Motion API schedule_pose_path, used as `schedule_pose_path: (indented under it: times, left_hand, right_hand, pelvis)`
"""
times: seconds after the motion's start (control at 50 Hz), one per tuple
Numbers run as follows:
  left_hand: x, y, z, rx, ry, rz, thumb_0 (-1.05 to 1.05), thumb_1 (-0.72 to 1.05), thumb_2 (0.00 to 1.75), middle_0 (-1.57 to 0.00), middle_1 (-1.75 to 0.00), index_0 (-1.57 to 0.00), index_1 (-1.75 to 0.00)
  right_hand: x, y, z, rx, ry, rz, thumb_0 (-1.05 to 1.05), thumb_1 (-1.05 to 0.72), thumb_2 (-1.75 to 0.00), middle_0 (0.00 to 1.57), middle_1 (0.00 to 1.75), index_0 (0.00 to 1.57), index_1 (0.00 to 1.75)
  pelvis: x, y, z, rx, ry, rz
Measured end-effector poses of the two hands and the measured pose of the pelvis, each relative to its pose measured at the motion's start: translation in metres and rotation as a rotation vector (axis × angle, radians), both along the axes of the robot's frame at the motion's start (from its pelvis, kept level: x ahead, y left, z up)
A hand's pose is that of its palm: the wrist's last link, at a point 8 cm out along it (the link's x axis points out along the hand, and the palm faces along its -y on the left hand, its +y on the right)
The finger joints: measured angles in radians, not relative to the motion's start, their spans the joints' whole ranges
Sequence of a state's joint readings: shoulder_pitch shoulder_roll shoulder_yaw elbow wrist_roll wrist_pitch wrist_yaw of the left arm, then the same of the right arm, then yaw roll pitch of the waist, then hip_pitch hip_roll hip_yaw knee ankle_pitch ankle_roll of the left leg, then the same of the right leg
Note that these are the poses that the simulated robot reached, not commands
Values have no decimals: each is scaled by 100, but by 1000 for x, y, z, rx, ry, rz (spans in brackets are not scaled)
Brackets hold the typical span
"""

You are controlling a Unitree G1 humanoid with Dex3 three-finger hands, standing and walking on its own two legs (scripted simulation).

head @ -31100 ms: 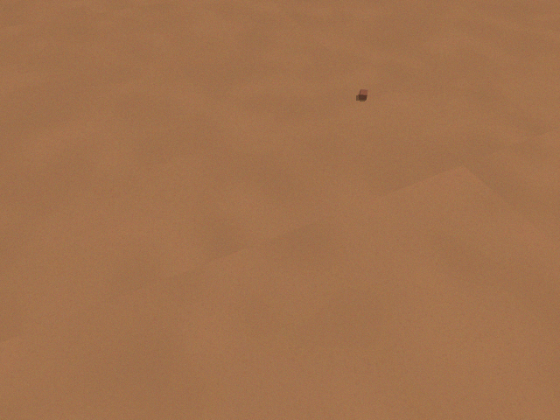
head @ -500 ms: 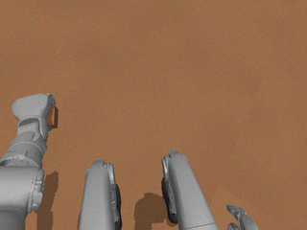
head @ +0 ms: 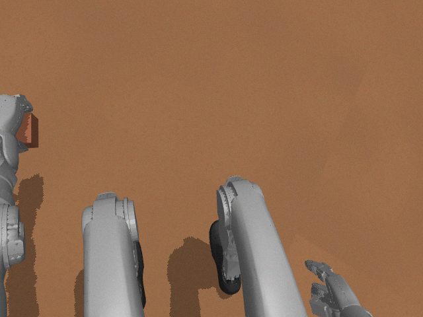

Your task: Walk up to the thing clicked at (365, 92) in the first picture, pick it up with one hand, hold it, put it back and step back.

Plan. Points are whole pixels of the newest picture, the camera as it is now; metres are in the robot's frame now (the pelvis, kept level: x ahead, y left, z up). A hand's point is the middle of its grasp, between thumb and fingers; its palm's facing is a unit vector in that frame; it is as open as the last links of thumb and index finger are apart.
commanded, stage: crouch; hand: left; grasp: from above
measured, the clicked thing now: (21, 131) +0.46 +0.32 -0.21
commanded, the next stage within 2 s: lower in 0.52 s
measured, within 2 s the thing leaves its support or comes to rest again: rests again in 1.70 s
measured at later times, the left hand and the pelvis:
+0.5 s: hand (24, 137) +0.45 +0.32 -0.23, palm faces -0.43 -0.10 -0.90, open 8.7 cm; pelvis -0.01 +0.00 -0.06, yaw -2 degrees
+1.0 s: hand (36, 141) +0.46 +0.33 -0.29, palm faces -0.44 -0.13 -0.89, open 8.7 cm; pelvis +0.00 +0.00 -0.09, yaw -4 degrees
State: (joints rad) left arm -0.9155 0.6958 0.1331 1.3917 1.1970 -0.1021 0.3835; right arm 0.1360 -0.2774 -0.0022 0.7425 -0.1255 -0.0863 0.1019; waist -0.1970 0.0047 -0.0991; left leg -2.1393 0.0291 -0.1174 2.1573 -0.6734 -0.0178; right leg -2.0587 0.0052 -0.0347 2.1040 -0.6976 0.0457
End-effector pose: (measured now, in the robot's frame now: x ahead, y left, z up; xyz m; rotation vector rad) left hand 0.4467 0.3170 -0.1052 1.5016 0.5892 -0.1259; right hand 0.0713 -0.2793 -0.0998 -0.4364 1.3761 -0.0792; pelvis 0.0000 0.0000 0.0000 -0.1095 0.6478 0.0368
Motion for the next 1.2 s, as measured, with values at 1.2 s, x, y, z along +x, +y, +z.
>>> schedule_pose_path:
  times: [1.2]
  left_hand:
    - [24,9,-139,-33,5,-12,5,29,28,-111,-36,-80,-23]
  right_hand:
    - [-37,12,-73,5,156,77,0,-91,-90,20,30,20,30]
  pelvis:
    - [-1,6,-99,-68,-89,-51]
